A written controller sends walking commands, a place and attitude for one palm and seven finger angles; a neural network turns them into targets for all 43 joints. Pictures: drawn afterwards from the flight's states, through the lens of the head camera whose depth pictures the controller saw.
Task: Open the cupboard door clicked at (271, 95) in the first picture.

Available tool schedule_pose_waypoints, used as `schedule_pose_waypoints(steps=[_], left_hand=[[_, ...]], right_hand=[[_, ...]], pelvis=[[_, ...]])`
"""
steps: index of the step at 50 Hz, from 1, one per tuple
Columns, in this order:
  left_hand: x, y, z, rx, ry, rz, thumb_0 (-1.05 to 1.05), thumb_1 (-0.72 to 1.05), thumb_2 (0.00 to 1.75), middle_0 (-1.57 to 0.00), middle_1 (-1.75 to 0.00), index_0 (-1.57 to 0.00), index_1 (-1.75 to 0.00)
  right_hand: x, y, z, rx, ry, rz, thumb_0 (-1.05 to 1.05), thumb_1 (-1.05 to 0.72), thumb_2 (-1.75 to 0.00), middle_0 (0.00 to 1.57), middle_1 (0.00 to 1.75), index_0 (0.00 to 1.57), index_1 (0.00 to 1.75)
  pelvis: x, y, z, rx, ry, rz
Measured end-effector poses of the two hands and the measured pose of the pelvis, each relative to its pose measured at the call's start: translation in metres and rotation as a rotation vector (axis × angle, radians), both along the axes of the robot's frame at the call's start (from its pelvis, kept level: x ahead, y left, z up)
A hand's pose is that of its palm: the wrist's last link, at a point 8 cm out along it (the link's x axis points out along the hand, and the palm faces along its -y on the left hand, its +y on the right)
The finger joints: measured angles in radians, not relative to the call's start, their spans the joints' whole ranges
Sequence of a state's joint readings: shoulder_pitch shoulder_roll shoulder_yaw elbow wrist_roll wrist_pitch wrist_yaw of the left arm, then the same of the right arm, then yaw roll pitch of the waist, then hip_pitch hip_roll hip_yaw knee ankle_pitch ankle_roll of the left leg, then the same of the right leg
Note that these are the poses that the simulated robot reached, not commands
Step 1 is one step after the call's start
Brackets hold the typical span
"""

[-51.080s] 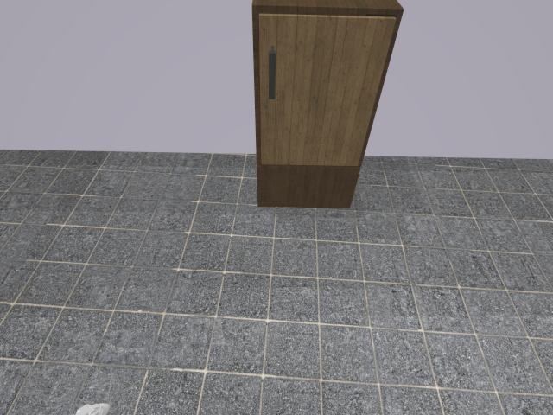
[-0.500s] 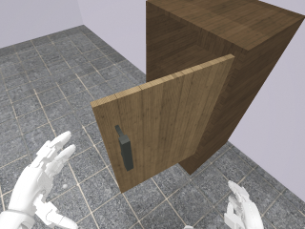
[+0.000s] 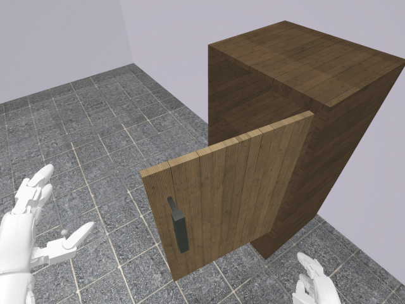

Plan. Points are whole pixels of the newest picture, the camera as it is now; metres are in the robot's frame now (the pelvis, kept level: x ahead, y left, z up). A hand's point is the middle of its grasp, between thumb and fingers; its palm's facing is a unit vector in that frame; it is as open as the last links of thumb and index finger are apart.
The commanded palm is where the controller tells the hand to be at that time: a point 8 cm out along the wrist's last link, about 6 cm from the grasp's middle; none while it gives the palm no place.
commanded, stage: draw the hand back to the body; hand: left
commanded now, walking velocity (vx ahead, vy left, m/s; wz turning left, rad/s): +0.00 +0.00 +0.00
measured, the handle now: (177, 225) +0.30 +0.10 -0.05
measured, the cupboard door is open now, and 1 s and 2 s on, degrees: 80 80 80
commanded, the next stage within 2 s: step back with the hand held close in 0.58 s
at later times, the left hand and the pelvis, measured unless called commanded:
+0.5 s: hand (59, 226) +0.18 +0.24 +0.15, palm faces +0.43 -0.80 -0.41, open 7.5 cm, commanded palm +0.13 +0.27 +0.17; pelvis -0.01 -0.02 +0.01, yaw -1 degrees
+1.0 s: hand (50, 237) +0.16 +0.24 +0.15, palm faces +0.36 -0.79 -0.50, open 7.4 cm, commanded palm +0.10 +0.28 +0.18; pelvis -0.04 -0.01 +0.00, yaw -1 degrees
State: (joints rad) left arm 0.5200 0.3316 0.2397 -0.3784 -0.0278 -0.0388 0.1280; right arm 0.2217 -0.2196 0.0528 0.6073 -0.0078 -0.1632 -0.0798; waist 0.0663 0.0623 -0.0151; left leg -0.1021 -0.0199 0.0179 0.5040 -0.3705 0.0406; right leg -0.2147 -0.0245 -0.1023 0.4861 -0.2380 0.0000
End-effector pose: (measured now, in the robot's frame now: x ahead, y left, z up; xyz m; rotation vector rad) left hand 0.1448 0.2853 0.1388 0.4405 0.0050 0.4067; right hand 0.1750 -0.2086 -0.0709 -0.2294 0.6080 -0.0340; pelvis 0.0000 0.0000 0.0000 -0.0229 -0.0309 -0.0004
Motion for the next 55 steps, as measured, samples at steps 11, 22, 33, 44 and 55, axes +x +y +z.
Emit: schedule_pose_waypoints(steps=[11,22,33,44,55], left_hand=[[0.0,0.002,0.039,0.073,-0.122,0.018,0.0,0.63,0.79,-0.2,-0.3,-0.2,-0.3],[-0.006,-0.01,0.035,0.056,-0.12,0.012,0.01,0.85,0.89,-0.21,-0.3,-0.21,-0.3],[-0.017,-0.016,0.038,0.064,-0.138,0.012,0.01,0.88,0.9,-0.21,-0.3,-0.21,-0.3],[-0.016,-0.011,0.047,0.14,-0.171,-0.027,0.01,0.89,0.9,-0.21,-0.3,-0.21,-0.3],[-0.034,0.002,0.039,0.175,-0.122,-0.079,0.01,0.88,0.9,-0.21,-0.3,-0.21,-0.3]], right_hand=[[0.005,-0.018,0.005,-0.013,0.009,-0.004,0.01,-0.9,-0.9,0.21,0.3,0.21,0.3],[-0.009,-0.034,0.002,-0.008,0.036,-0.038,0.01,-0.9,-0.9,0.21,0.3,0.2,0.3],[-0.024,-0.041,0.0,-0.005,0.027,-0.051,0.01,-0.9,-0.9,0.21,0.3,0.2,0.3],[-0.04,-0.045,0.001,-0.017,0.059,-0.081,0.01,-0.9,-0.9,0.21,0.3,0.21,0.3],[-0.076,-0.048,-0.002,-0.069,0.119,-0.167,0.01,-0.9,-0.9,0.21,0.3,0.2,0.3]], pelvis=[[0.0,-0.01,0.005,0.002,-0.035,-0.006],[-0.007,-0.021,0.006,0.007,-0.051,-0.016],[-0.017,-0.027,0.007,0.01,-0.072,-0.017],[-0.034,-0.024,0.006,0.006,0.002,-0.012],[-0.056,-0.007,0.001,0.026,0.025,-0.023]])
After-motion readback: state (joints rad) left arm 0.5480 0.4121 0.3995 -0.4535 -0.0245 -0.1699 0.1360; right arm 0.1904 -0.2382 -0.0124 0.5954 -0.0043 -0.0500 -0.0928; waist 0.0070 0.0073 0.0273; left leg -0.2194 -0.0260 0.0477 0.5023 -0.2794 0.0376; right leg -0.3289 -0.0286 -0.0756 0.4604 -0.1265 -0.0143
